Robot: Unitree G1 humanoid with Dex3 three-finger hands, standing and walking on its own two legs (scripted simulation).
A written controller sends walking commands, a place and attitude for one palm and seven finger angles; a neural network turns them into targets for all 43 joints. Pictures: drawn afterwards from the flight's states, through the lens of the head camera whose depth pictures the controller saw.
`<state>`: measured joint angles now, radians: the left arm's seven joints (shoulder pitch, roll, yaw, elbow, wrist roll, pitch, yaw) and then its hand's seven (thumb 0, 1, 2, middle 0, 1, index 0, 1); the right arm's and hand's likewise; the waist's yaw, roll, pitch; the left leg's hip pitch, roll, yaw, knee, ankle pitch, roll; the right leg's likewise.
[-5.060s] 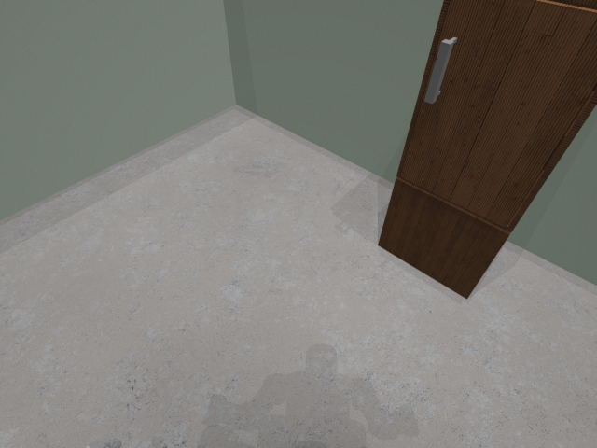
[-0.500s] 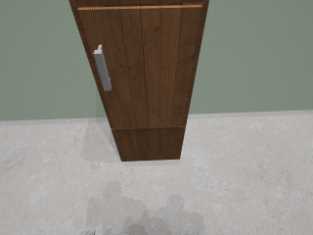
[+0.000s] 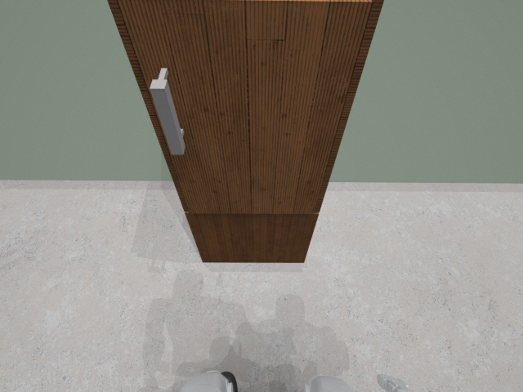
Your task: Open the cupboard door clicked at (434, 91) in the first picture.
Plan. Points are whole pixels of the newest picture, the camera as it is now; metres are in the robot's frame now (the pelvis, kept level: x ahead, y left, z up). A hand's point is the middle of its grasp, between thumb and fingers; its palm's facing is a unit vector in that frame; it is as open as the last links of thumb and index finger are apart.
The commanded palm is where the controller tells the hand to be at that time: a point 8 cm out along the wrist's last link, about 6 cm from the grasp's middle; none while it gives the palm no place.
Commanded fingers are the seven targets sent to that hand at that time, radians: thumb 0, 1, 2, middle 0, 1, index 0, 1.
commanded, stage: come to a stop and stand still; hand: left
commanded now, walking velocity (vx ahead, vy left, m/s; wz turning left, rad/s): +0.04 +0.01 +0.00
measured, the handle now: (171, 113) +0.56 +0.22 +0.06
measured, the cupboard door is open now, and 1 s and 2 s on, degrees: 0 0 0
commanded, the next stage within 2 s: look again from close up in 1.18 s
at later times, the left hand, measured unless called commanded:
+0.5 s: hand out of the picture -0.03 +0.14 -0.14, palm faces +0.14 -0.95 -0.27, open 7.3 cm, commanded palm none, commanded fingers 0.00 0.90 0.90 -0.20 -0.30 -0.20 -0.30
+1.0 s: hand out of the picture -0.04 +0.21 -0.17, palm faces +0.08 -0.98 -0.20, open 7.3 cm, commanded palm none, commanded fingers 0.00 0.90 0.90 -0.20 -0.30 -0.20 -0.30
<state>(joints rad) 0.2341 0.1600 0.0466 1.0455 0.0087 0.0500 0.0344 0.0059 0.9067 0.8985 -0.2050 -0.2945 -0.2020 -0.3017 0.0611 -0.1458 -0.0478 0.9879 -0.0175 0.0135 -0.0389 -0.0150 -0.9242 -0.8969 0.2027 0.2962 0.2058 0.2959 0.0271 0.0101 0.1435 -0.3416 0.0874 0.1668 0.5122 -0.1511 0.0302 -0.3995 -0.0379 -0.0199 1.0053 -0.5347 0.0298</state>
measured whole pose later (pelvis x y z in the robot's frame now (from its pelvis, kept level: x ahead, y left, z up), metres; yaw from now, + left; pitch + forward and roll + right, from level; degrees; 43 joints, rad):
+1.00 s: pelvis -0.04 +0.03 +0.01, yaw +2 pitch +0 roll +0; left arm 0.25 0.14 0.01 1.12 0.01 0.00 0.03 0.01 0.92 0.90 -0.20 -0.29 -0.20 -0.30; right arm 0.21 -0.18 -0.02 1.08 -0.01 -0.01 -0.04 0.00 -0.94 -0.90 0.20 0.30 0.20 0.30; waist 0.01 0.02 0.03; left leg -0.17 -0.02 0.08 0.44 -0.27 0.04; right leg -0.19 -0.05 -0.05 0.46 -0.27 0.02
